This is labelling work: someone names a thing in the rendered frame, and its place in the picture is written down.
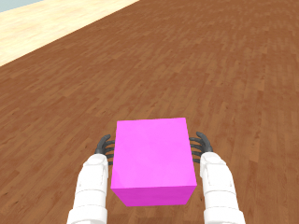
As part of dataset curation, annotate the robot right hand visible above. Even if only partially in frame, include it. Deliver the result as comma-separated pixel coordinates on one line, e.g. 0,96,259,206
189,132,214,163

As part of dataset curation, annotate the robot left hand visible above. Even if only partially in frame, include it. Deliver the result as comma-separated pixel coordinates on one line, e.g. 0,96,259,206
94,134,116,166

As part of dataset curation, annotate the robot left forearm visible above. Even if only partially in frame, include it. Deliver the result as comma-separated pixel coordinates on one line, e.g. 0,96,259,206
66,153,108,224

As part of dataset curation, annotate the carton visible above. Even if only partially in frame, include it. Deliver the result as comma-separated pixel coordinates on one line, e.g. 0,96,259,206
110,118,197,207

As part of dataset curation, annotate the robot right forearm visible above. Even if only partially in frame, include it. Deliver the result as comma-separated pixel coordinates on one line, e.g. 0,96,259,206
200,152,246,224

